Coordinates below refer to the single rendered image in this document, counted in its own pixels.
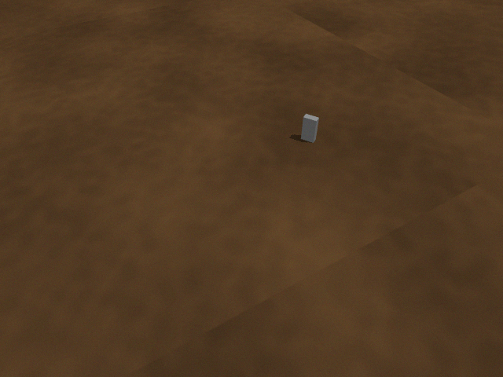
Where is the carton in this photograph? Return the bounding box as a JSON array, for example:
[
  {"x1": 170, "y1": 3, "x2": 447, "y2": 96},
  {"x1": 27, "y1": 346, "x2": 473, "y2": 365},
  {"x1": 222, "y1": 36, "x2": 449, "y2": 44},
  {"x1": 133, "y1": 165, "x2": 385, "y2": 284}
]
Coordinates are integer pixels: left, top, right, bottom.
[{"x1": 301, "y1": 114, "x2": 319, "y2": 143}]

